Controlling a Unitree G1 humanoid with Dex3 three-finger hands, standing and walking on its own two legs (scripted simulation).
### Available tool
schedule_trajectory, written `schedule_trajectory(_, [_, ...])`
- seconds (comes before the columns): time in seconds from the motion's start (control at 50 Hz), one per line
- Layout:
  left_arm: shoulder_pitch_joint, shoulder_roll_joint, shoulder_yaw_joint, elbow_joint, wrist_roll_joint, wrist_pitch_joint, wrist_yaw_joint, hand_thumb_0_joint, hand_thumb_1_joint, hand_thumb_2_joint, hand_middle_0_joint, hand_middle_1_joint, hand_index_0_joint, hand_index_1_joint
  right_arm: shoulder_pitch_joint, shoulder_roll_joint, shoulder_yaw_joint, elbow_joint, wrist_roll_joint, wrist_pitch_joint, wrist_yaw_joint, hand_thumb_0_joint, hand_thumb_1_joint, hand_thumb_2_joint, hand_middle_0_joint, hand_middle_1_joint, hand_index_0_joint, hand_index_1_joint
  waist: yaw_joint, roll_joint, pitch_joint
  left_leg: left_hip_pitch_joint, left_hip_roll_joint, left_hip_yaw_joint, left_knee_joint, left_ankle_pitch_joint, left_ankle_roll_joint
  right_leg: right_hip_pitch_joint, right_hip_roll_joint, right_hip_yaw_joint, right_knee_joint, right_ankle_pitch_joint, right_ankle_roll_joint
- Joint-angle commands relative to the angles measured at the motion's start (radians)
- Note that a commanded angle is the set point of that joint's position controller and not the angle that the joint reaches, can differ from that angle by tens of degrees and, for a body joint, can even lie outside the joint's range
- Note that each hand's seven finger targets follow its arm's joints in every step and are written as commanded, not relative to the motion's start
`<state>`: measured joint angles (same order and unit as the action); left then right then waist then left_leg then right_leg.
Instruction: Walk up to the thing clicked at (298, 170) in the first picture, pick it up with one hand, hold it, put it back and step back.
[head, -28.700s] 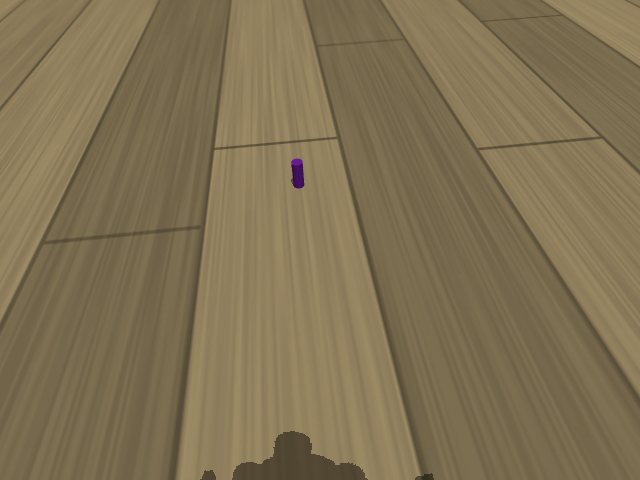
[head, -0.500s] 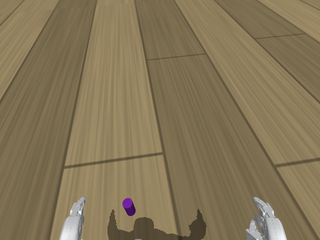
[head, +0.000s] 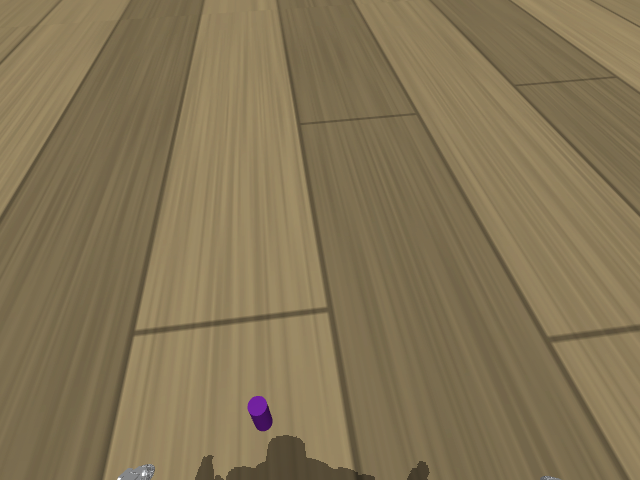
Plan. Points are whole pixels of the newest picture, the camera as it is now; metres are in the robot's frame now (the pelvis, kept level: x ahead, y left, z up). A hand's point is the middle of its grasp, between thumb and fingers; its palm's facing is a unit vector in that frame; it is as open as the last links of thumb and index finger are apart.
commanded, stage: stand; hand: left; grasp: from the side
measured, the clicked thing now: (260, 414) +0.41 +0.22 -0.68
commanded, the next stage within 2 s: step back in 1.90 s
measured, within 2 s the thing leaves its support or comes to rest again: neither
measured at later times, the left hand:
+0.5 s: hand out of the picture +0.03 +0.25 -0.13, palm faces -0.02 -0.93 -0.35, open 7.4 cm
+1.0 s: hand out of the picture +0.07 +0.25 -0.13, palm faces -0.04 -0.94 -0.33, open 7.4 cm
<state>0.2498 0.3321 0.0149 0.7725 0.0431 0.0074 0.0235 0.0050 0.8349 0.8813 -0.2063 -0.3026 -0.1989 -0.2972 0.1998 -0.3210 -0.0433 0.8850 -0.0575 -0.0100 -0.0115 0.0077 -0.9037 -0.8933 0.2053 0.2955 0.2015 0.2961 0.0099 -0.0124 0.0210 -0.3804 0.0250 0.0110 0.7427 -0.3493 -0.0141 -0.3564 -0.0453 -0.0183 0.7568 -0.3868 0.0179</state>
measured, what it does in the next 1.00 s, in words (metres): stands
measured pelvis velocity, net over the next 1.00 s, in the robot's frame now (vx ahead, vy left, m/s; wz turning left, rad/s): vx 0.00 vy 0.01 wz -0.02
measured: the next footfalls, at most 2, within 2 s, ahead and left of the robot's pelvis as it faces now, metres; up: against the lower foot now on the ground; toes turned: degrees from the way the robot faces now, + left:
none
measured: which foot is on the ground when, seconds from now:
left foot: down 0.00-1.00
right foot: down 0.00-1.00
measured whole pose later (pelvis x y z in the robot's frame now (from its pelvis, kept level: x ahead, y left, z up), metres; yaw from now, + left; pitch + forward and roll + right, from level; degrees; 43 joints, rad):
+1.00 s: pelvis +0.00 +0.01 +0.03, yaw -1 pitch -3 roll +0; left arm 0.13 0.32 0.00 1.15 0.02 -0.01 0.01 0.00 0.91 0.89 -0.21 -0.30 -0.20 -0.30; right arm 0.13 -0.33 -0.01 1.16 -0.02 0.00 0.00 0.00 -0.91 -0.89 0.20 0.30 0.20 0.30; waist 0.00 0.01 0.05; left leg -0.14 0.02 0.04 0.36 -0.15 -0.01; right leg -0.13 -0.04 0.00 0.36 -0.18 0.03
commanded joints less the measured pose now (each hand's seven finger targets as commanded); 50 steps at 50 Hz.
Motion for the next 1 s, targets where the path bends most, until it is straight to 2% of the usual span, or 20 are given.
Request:
schedule_trajectory(0.0, [-0.075, 0.168, 0.051, -0.006, -0.008, -0.048, 0.012, 0.0, 0.9, 0.9, -0.2, -0.3, -0.2, -0.301, -0.038, -0.146, -0.032, -0.034, 0.013, -0.025, -0.004, 0.0, -0.9, -0.9, 0.2, 0.3, 0.2, 0.3, -0.006, 0.012, -0.06, 0.096, 0.045, -0.079, -0.211, 0.164, 0.06, 0.076, -0.057, 0.085, -0.219, 0.224, -0.057])
schedule_trajectory(0.08, [-0.066, 0.173, 0.043, 0.091, -0.014, -0.041, 0.011, 0.0, 0.9, 0.9, -0.2, -0.3, -0.2, -0.301, -0.049, -0.17, -0.024, 0.027, 0.019, -0.022, -0.007, 0.0, -0.9, -0.9, 0.2, 0.3, 0.2, 0.3, 0.002, 0.035, -0.046, 0.145, 0.068, -0.102, -0.298, 0.197, 0.049, 0.133, -0.054, 0.075, -0.274, 0.237, -0.047])
schedule_trajectory(0.12, [-0.068, 0.174, 0.037, 0.132, -0.014, -0.037, 0.011, 0.0, 0.9, 0.9, -0.2, -0.3, -0.2, -0.301, -0.073, -0.176, -0.022, 0.053, 0.021, -0.017, -0.009, 0.0, -0.9, -0.9, 0.2, 0.3, 0.2, 0.3, 0.008, 0.028, -0.015, 0.154, 0.067, -0.1, -0.335, 0.138, 0.042, 0.131, -0.057, 0.079, -0.327, 0.194, -0.044])
schedule_trajectory(0.16, [-0.086, 0.185, 0.035, 0.162, -0.014, -0.037, 0.01, 0.0, 0.9, 0.9, -0.2, -0.3, -0.2, -0.301, -0.071, -0.184, -0.02, 0.079, 0.025, -0.017, -0.009, 0.0, -0.9, -0.9, 0.2, 0.3, 0.2, 0.3, 0.002, 0.019, -0.019, 0.188, 0.068, -0.094, -0.357, 0.16, 0.04, 0.148, -0.064, 0.086, -0.352, 0.211, -0.044])
schedule_trajectory(0.18, [-0.097, 0.183, 0.032, 0.173, -0.015, -0.036, 0.008, 0.0, 0.9, 0.9, -0.2, -0.3, -0.2, -0.301, -0.064, -0.182, -0.018, 0.092, 0.027, -0.015, -0.008, 0.0, -0.9, -0.9, 0.2, 0.3, 0.2, 0.3, -0.005, 0.023, -0.002, 0.182, 0.068, -0.095, -0.379, 0.139, 0.037, 0.147, -0.062, 0.084, -0.368, 0.182, -0.042])
schedule_trajectory(0.26, [-0.097, 0.186, 0.026, 0.229, -0.018, -0.033, 0.006, 0.0, 0.9, 0.9, -0.2, -0.3, -0.2, -0.301, -0.075, -0.196, -0.018, 0.13, 0.028, -0.013, -0.008, 0.0, -0.9, -0.9, 0.2, 0.3, 0.2, 0.3, -0.001, 0.029, 0.017, 0.185, 0.08, -0.106, -0.435, 0.087, 0.034, 0.173, -0.063, 0.079, -0.398, 0.16, -0.033])
schedule_trajectory(0.28, [-0.1, 0.187, 0.025, 0.238, -0.017, -0.033, 0.005, 0.0, 0.9, 0.9, -0.2, -0.3, -0.2, -0.301, -0.078, -0.193, -0.018, 0.137, 0.03, -0.013, -0.007, 0.0, -0.9, -0.9, 0.2, 0.3, 0.2, 0.3, 0.0, 0.019, 0.014, 0.198, 0.08, -0.104, -0.436, 0.098, 0.033, 0.169, -0.065, 0.081, -0.408, 0.158, -0.034])
schedule_trajectory(0.34, [-0.098, 0.189, 0.022, 0.267, -0.016, -0.035, 0.003, 0.0, 0.9, 0.9, -0.2, -0.3, -0.2, -0.301, -0.081, -0.194, -0.018, 0.158, 0.031, -0.011, -0.003, 0.0, -0.9, -0.9, 0.2, 0.3, 0.2, 0.3, -0.001, 0.015, 0.036, 0.199, 0.081, -0.105, -0.456, 0.05, 0.031, 0.158, -0.063, 0.082, -0.435, 0.118, -0.028])
schedule_trajectory(0.38, [-0.109, 0.196, 0.021, 0.276, -0.014, -0.034, 0.001, 0.0, 0.9, 0.9, -0.2, -0.3, -0.2, -0.301, -0.077, -0.194, -0.017, 0.17, 0.03, -0.006, -0.001, 0.0, -0.9, -0.9, 0.2, 0.3, 0.2, 0.3, -0.005, 0.007, 0.076, 0.172, 0.073, -0.103, -0.469, -0.003, 0.025, 0.125, -0.057, 0.083, -0.453, 0.044, -0.024])
schedule_trajectory(0.42, [-0.114, 0.206, 0.024, 0.283, -0.013, -0.033, 0.001, 0.0, 0.9, 0.9, -0.2, -0.3, -0.2, -0.301, -0.077, -0.195, -0.02, 0.174, 0.029, -0.002, 0.001, 0.0, -0.9, -0.9, 0.2, 0.3, 0.2, 0.3, -0.006, 0.011, 0.068, 0.166, 0.073, -0.101, -0.469, -0.038, 0.027, 0.124, -0.062, 0.096, -0.467, 0.008, -0.026])
schedule_trajectory(0.54, [-0.118, 0.207, 0.022, 0.295, -0.015, -0.036, -0.002, 0.0, 0.9, 0.9, -0.2, -0.3, -0.2, -0.301, -0.079, -0.19, -0.017, 0.185, 0.03, -0.003, 0.006, 0.0, -0.9, -0.9, 0.2, 0.3, 0.2, 0.3, -0.006, 0.007, 0.039, 0.174, 0.073, -0.097, -0.455, -0.024, 0.033, 0.124, -0.072, 0.109, -0.482, 0.006, -0.03])
schedule_trajectory(0.56, [-0.121, 0.211, 0.023, 0.297, -0.014, -0.036, -0.002, 0.0, 0.9, 0.9, -0.2, -0.3, -0.2, -0.301, -0.082, -0.193, -0.018, 0.186, 0.033, -0.003, 0.006, 0.0, -0.9, -0.9, 0.2, 0.3, 0.2, 0.3, -0.008, -0.009, 0.05, 0.187, 0.071, -0.096, -0.454, -0.016, 0.03, 0.1, -0.072, 0.113, -0.488, -0.019, -0.029])
schedule_trajectory(0.6, [-0.129, 0.212, 0.023, 0.302, -0.018, -0.036, -0.001, 0.0, 0.9, 0.9, -0.2, -0.3, -0.2, -0.301, -0.066, -0.189, -0.014, 0.194, 0.032, -0.002, 0.006, 0.0, -0.9, -0.9, 0.2, 0.3, 0.2, 0.3, -0.012, 0.0, 0.046, 0.182, 0.074, -0.094, -0.45, -0.009, 0.033, 0.107, -0.078, 0.121, -0.489, -0.011, -0.031])
schedule_trajectory(0.72, [-0.128, 0.201, 0.022, 0.316, -0.023, -0.043, 0.0, 0.0, 0.9, 0.9, -0.2, -0.3, -0.2, -0.301, -0.087, -0.198, -0.008, 0.196, 0.035, -0.013, 0.003, 0.0, -0.9, -0.9, 0.2, 0.3, 0.2, 0.3, -0.008, 0.007, -0.019, 0.245, 0.091, -0.084, -0.439, 0.163, 0.037, 0.18, -0.084, 0.105, -0.463, 0.207, -0.03])
schedule_trajectory(0.74, [-0.139, 0.204, 0.022, 0.318, -0.023, -0.042, 0.0, 0.0, 0.9, 0.9, -0.2, -0.3, -0.2, -0.301, -0.081, -0.194, -0.005, 0.203, 0.037, -0.011, 0.003, 0.0, -0.9, -0.9, 0.2, 0.3, 0.2, 0.3, -0.01, -0.001, 0.008, 0.223, 0.088, -0.086, -0.452, 0.15, 0.033, 0.178, -0.08, 0.101, -0.462, 0.176, -0.028])
schedule_trajectory(0.88, [-0.139, 0.199, 0.019, 0.326, -0.024, -0.039, -0.003, 0.0, 0.9, 0.9, -0.2, -0.3, -0.2, -0.301, -0.093, -0.21, -0.002, 0.217, 0.041, -0.013, 0.0, 0.0, -0.9, -0.9, 0.2, 0.3, 0.2, 0.3, -0.008, 0.011, -0.011, 0.258, 0.096, -0.077, -0.458, 0.212, 0.028, 0.204, -0.081, 0.095, -0.467, 0.253, -0.023])
schedule_trajectory(0.92, [-0.143, 0.201, 0.021, 0.329, -0.024, -0.037, -0.003, 0.0, 0.9, 0.9, -0.2, -0.3, -0.2, -0.301, -0.096, -0.214, -0.002, 0.22, 0.041, -0.012, -0.001, 0.0, -0.9, -0.9, 0.2, 0.3, 0.2, 0.3, -0.009, 0.014, 0.011, 0.242, 0.092, -0.077, -0.469, 0.163, 0.027, 0.197, -0.077, 0.094, -0.476, 0.224, -0.02])
schedule_trajectory(0.98, [-0.154, 0.198, 0.023, 0.33, -0.025, -0.035, -0.003, 0.0, 0.9, 0.9, -0.2, -0.3, -0.2, -0.301, -0.103, -0.203, -0.001, 0.219, 0.04, -0.01, 0.0, 0.0, -0.9, -0.9, 0.2, 0.3, 0.2, 0.3, -0.013, 0.0, 0.011, 0.253, 0.095, -0.075, -0.474, 0.17, 0.026, 0.192, -0.077, 0.091, -0.476, 0.215, -0.022])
